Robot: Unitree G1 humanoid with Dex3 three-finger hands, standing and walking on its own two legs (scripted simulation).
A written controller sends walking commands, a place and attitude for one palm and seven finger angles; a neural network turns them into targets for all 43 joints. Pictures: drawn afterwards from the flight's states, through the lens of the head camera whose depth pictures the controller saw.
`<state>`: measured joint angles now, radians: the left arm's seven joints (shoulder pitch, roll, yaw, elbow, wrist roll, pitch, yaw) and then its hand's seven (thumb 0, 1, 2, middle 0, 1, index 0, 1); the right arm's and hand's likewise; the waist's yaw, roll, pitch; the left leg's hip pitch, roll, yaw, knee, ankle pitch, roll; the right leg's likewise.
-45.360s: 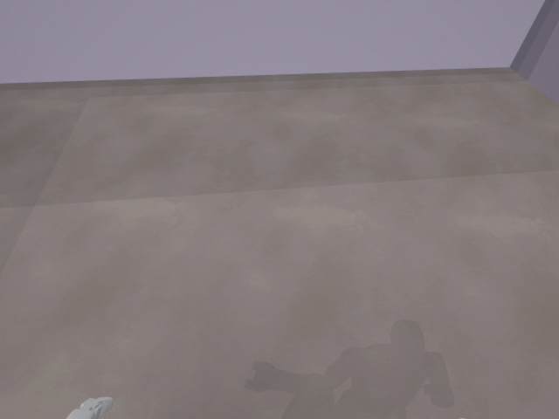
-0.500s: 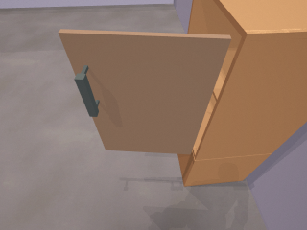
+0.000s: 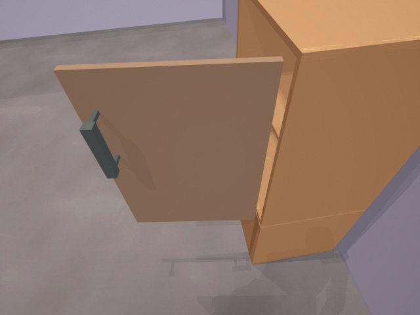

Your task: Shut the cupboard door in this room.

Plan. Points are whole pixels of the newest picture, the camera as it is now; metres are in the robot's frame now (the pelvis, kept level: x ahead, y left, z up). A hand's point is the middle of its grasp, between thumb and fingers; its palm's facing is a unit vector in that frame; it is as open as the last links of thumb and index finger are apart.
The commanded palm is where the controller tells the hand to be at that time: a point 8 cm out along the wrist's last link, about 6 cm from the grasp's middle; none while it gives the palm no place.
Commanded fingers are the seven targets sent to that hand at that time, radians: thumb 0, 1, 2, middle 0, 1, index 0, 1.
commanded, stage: look again from close up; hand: left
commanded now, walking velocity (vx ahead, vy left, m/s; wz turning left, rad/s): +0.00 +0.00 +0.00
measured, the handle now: (104, 145) +0.44 +0.26 +0.08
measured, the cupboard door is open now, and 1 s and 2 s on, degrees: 81 81 81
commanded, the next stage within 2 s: raise the hand and make a fist in 0.38 s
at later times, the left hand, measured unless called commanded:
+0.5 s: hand out of the picture -0.02 +0.16 -0.17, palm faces +0.03 -0.98 -0.20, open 7.3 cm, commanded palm +0.09 +0.21 -0.07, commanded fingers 0.00 0.90 0.90 -0.22 -0.32 -0.22 -0.32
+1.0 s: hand out of the picture +0.09 +0.20 -0.05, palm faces +0.21 -0.98 -0.06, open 5.7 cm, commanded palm +0.10 +0.23 -0.02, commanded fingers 0.00 0.90 0.90 -0.68 -0.82 -0.68 -0.82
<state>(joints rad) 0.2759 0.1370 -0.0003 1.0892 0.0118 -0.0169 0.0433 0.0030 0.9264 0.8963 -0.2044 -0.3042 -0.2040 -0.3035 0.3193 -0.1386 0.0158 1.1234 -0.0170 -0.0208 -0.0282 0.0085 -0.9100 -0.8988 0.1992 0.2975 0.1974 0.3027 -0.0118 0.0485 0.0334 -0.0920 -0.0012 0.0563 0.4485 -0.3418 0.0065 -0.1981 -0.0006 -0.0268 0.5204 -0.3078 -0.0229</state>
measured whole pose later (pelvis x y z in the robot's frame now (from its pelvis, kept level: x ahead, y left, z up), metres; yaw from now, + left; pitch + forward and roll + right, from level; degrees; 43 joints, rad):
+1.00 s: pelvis -0.08 +0.00 -0.08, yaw +4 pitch +10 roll -1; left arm 0.53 0.21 0.10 -0.02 -0.19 -0.45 -0.12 0.02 0.90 0.90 -0.51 -0.64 -0.51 -0.63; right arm 0.16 -0.27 -0.04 0.44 -0.01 -0.25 0.00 0.01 -0.90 -0.90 0.20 0.30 0.20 0.30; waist 0.05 -0.03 -0.09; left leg -0.78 0.00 -0.01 1.13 -0.53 0.01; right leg -0.81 -0.03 -0.10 1.09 -0.45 -0.03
